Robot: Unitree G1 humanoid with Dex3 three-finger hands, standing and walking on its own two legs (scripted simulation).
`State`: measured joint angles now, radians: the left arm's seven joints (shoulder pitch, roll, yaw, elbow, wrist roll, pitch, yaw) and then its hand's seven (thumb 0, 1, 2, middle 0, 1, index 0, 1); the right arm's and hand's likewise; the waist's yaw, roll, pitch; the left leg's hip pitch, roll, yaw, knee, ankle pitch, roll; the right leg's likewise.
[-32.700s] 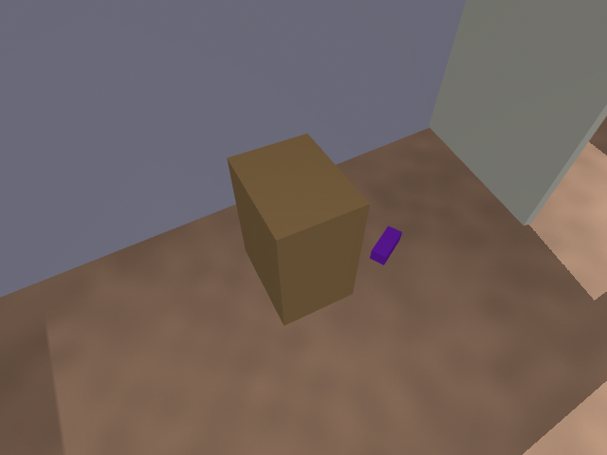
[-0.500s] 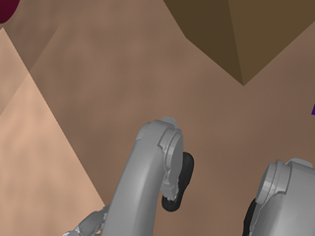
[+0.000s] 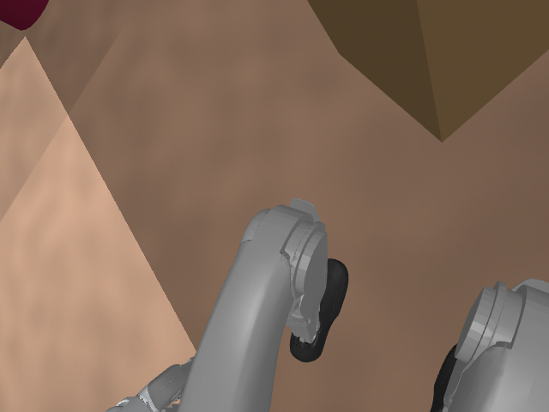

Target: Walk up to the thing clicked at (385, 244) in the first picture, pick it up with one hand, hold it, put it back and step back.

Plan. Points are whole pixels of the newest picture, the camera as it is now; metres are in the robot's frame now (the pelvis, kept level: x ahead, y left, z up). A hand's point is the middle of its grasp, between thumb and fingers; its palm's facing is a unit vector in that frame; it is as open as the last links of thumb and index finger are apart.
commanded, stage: close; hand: right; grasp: from above
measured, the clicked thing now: out of the picture +0.46 -0.30 -0.27
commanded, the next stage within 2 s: settle in 1.16 s
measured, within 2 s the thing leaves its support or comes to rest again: leaves its support in 1.58 s
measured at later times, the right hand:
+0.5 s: hand out of the picture +0.45 -0.29 -0.25, palm faces -0.47 +0.14 -0.87, open 10.2 cm
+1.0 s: hand out of the picture +0.45 -0.29 -0.25, palm faces -0.46 +0.13 -0.88, open 9.6 cm
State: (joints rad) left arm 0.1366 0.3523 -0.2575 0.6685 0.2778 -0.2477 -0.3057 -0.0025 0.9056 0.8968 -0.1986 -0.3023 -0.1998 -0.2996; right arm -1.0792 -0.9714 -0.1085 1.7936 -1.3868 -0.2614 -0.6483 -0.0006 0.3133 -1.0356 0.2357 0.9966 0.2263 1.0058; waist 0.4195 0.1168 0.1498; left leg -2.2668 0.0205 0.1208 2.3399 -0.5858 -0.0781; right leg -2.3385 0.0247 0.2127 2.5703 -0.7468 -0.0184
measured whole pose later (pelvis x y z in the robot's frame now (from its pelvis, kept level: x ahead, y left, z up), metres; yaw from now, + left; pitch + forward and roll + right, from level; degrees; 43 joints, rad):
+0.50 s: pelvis +0.00 +0.00 +0.00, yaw +0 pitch +29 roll +15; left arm 0.14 0.36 -0.27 0.65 0.27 -0.26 -0.31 0.00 0.91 0.90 -0.20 -0.30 -0.20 -0.30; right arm -1.07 -0.98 -0.11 1.76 -1.36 -0.26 -0.63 0.00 0.00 -0.78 0.44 0.87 0.47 0.84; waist 0.42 0.12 0.16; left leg -2.26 0.02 0.13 2.32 -0.58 -0.08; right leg -2.33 0.02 0.22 2.56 -0.75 -0.02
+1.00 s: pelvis +0.00 +0.00 +0.01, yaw +0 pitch +28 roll +15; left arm 0.14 0.37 -0.27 0.63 0.26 -0.26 -0.30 0.00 0.91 0.90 -0.20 -0.30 -0.20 -0.30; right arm -1.09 -0.99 -0.10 1.79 -1.37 -0.25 -0.65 0.00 -0.10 -0.53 0.61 0.67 0.63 0.62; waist 0.43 0.13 0.17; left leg -2.25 0.02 0.13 2.31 -0.57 -0.08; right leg -2.32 0.02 0.22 2.54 -0.73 -0.02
